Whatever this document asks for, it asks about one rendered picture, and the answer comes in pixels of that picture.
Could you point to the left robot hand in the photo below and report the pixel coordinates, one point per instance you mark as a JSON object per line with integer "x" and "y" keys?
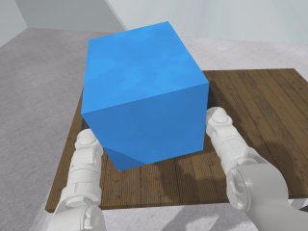
{"x": 84, "y": 125}

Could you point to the table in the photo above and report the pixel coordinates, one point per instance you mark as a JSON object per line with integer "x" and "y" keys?
{"x": 269, "y": 109}

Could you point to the right robot forearm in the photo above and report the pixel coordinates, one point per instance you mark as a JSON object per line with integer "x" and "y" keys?
{"x": 229, "y": 144}

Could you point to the left robot forearm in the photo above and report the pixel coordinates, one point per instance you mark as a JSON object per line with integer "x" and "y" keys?
{"x": 83, "y": 182}

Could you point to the right robot hand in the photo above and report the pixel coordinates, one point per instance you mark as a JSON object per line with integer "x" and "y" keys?
{"x": 212, "y": 101}

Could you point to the left robot upper arm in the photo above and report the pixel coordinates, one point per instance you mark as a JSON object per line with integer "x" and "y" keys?
{"x": 88, "y": 217}

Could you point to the right robot upper arm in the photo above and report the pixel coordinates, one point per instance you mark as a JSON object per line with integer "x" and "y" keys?
{"x": 260, "y": 191}

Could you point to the carton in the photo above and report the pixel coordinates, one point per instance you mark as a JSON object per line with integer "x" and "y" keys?
{"x": 144, "y": 98}

